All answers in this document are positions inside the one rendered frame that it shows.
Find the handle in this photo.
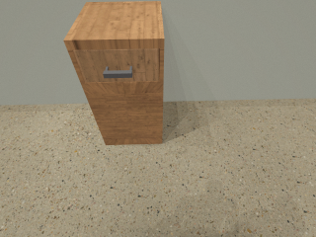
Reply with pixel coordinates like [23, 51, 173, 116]
[103, 66, 133, 79]

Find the drawer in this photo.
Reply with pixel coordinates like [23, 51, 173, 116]
[73, 48, 159, 83]

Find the cabinet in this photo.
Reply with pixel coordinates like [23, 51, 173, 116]
[63, 1, 165, 145]

